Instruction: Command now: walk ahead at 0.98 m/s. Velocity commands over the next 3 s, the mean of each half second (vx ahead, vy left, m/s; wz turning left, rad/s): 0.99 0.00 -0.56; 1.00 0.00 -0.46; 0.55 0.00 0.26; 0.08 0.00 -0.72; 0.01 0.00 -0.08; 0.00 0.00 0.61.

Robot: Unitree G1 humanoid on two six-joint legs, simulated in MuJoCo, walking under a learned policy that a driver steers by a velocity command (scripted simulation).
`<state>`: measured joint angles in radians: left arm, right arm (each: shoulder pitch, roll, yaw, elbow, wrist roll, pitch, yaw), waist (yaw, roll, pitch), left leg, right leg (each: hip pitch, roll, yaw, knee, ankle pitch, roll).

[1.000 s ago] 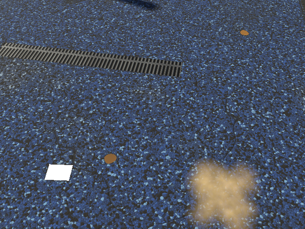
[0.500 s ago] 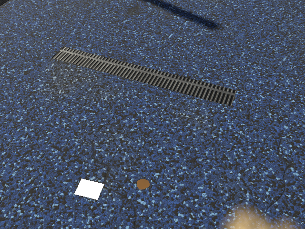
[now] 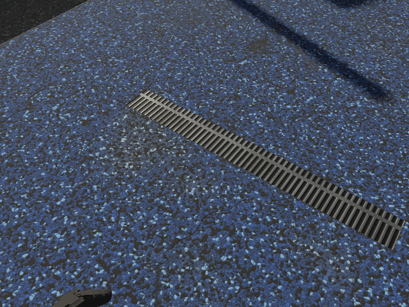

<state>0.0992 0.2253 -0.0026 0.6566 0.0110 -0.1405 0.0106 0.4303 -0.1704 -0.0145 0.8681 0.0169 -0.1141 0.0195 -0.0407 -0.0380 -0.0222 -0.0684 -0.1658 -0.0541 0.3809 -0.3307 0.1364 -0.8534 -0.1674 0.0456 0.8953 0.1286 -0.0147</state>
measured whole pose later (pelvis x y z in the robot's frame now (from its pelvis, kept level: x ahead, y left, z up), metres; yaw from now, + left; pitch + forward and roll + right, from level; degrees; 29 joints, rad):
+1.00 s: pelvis +0.87 -0.25 -0.02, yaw -35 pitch +2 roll +2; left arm -0.04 0.25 -0.01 0.55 -0.02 -0.10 -0.05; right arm 0.59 -0.27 -0.04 0.89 0.03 -0.10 0.01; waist -0.15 -0.03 0.00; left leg 0.20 0.01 0.00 0.18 -0.42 -0.03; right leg -0.72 -0.08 0.03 0.66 0.02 -0.07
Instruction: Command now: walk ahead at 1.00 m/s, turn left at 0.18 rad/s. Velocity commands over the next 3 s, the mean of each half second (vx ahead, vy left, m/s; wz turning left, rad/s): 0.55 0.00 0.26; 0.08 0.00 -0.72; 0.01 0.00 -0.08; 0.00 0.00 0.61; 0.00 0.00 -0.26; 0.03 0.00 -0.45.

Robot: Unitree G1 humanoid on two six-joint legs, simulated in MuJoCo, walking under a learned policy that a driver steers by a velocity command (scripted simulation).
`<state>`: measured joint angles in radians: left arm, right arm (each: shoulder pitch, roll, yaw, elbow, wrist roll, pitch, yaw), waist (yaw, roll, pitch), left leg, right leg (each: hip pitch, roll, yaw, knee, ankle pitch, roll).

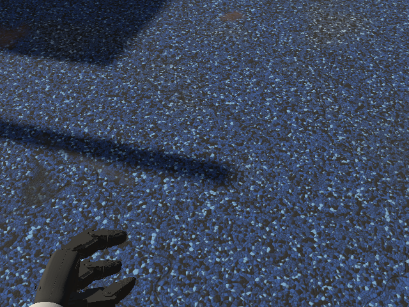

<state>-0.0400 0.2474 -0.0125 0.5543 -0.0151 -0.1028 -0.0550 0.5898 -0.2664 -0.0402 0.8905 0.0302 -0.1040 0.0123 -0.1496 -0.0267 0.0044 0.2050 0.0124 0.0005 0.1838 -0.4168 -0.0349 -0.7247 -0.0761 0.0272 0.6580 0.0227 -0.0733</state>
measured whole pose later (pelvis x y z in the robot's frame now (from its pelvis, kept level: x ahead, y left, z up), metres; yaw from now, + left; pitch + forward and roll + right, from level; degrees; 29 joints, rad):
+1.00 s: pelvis +0.40 -0.01 +0.02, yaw -15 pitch +1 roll +3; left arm 0.26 0.30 0.10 0.71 0.01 0.04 0.01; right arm 0.02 -0.30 -0.09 0.77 -0.01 0.03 -0.04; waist 0.03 0.03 0.05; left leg -0.53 0.07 0.06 1.00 -0.45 -0.05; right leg -0.35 -0.02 -0.01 0.62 -0.29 -0.06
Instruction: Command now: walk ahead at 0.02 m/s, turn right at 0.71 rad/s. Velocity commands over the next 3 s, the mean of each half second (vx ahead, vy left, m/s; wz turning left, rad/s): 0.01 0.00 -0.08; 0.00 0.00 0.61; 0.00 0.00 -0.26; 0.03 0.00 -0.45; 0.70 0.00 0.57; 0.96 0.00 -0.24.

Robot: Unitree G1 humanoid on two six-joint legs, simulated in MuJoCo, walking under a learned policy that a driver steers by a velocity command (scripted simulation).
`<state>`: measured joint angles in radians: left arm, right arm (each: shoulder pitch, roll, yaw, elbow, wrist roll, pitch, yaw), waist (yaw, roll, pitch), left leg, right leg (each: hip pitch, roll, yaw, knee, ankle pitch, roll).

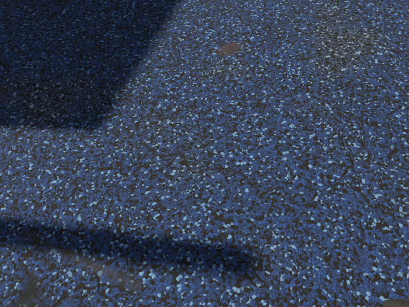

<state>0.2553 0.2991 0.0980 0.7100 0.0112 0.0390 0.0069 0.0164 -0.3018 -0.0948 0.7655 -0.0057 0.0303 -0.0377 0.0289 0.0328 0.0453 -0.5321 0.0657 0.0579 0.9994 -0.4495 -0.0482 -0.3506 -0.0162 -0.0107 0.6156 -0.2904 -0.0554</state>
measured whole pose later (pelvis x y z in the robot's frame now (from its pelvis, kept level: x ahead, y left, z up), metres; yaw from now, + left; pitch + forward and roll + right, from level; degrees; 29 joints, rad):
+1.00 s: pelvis +0.03 -0.02 +0.01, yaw +22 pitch +2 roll +1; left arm 0.23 0.24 0.06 0.69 0.01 -0.01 0.03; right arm 0.13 -0.31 -0.09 0.70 0.01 0.05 -0.03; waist 0.03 0.04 0.03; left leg -0.47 0.01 -0.11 0.94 -0.39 -0.10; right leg -0.21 -0.01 -0.06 0.40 -0.22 -0.04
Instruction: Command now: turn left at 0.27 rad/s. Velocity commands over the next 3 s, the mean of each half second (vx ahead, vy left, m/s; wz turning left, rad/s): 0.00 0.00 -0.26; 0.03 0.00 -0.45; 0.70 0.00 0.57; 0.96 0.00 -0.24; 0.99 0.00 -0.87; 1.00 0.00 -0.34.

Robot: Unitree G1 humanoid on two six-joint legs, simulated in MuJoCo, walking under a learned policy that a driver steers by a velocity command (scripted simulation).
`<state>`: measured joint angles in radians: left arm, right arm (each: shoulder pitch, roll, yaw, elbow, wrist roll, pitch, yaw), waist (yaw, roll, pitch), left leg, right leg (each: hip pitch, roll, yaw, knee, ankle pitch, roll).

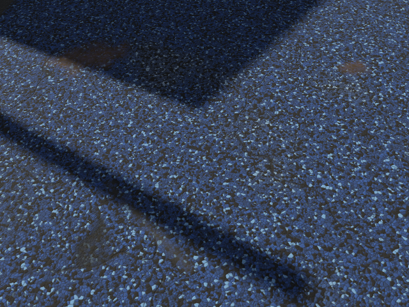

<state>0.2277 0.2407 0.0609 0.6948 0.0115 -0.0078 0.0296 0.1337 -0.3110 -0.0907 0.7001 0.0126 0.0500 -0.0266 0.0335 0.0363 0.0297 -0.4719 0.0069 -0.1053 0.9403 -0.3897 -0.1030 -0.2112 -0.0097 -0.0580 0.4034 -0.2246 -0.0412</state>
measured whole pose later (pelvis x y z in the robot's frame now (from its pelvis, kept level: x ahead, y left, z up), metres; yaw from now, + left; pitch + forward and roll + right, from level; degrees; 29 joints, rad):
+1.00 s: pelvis +0.02 -0.04 +0.00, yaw -25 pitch +1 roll +1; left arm 0.15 0.26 0.02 0.62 0.01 0.01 0.01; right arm 0.20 -0.30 -0.07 0.77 0.02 0.01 -0.01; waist -0.01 0.02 0.00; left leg -0.40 0.05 -0.02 0.78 -0.33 -0.07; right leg -0.23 0.08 0.06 0.45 -0.24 -0.09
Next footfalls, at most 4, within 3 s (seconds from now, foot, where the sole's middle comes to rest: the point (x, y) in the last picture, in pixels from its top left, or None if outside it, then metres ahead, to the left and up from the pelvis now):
0.12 left None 0.03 0.15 -0.78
0.54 right None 0.03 -0.12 -0.78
1.30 left None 0.24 0.09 -0.78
1.76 right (256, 231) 0.73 -0.09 -0.78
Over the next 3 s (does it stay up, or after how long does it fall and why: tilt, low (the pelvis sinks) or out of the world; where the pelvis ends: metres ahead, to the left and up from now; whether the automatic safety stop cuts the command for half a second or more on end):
stays up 1.49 -0.44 -0.01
